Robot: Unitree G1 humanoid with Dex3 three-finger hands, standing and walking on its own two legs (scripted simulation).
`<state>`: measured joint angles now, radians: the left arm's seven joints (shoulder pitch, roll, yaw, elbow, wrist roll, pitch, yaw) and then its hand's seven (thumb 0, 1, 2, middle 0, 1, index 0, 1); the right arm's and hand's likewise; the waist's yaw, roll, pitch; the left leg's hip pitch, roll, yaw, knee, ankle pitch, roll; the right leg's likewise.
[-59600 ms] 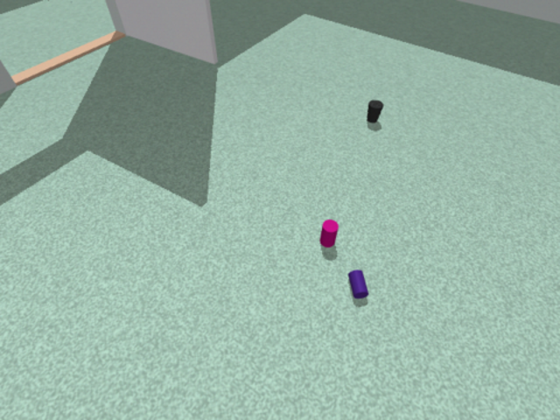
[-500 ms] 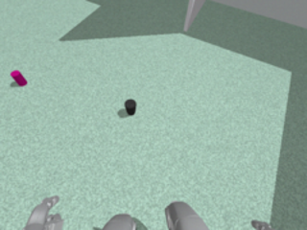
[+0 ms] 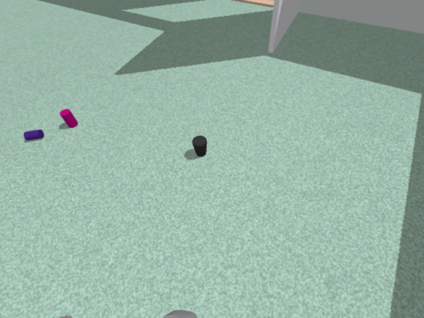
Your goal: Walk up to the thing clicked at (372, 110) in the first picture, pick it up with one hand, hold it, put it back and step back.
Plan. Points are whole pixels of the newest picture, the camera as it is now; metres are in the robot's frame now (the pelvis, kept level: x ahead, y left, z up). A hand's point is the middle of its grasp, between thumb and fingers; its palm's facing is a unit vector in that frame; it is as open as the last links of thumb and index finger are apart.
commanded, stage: step back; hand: left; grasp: from above
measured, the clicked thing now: (200, 147) +1.07 +0.19 -0.71
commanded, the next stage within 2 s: stand in 0.88 s
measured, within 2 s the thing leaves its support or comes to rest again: neither
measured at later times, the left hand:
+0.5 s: hand out of the picture +0.05 +0.25 -0.13, palm faces +0.06 -0.91 -0.40, open 7.4 cm
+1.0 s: hand (94, 316) +0.13 +0.28 -0.14, palm faces +0.03 -0.94 -0.34, open 7.4 cm
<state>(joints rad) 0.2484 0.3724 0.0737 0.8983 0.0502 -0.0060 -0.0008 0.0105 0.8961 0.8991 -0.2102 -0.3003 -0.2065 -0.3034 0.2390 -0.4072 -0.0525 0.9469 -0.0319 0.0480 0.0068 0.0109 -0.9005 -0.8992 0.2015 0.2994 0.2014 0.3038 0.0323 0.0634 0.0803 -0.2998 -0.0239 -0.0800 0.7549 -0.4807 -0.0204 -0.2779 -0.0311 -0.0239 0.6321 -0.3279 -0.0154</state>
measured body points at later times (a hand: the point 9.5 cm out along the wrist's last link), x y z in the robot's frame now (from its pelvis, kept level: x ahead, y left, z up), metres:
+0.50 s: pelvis +0.02 -0.02 +0.01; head +0.03 -0.04 +0.45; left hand +0.05 +0.29 -0.10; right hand +0.10 -0.34 -0.13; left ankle +0.03 +0.13 -0.68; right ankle +0.04 -0.12 -0.73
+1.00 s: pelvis +0.05 +0.02 +0.01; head +0.07 +0.02 +0.46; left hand +0.13 +0.32 -0.12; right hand +0.18 -0.26 -0.11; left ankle +0.08 +0.14 -0.73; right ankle +0.04 -0.12 -0.73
